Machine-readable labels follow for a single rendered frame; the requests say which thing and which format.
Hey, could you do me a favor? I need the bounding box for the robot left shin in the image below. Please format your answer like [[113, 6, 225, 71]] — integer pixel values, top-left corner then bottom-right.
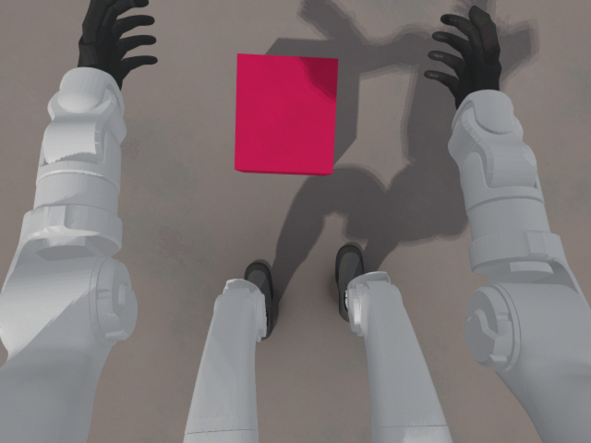
[[213, 279, 267, 322]]

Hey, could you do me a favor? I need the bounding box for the robot left hand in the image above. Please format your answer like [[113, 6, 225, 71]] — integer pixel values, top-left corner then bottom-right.
[[78, 0, 158, 90]]

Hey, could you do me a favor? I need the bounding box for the right robot forearm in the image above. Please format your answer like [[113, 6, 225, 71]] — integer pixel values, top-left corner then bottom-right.
[[448, 90, 591, 313]]

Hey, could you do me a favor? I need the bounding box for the right robot upper arm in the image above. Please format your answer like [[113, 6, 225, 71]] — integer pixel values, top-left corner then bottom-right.
[[464, 282, 591, 443]]

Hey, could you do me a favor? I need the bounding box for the robot right foot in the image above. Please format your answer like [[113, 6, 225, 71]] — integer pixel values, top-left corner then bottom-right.
[[335, 245, 364, 322]]

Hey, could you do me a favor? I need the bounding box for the robot right hand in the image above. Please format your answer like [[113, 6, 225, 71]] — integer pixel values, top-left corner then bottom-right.
[[424, 6, 501, 110]]

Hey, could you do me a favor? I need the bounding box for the left robot forearm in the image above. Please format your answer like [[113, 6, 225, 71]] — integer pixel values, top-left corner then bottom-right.
[[0, 67, 127, 349]]

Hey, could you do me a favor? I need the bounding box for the carton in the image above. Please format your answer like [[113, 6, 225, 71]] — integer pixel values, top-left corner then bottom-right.
[[235, 54, 338, 175]]

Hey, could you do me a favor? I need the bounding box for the left robot upper arm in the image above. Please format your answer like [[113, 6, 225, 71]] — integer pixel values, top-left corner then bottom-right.
[[0, 256, 138, 443]]

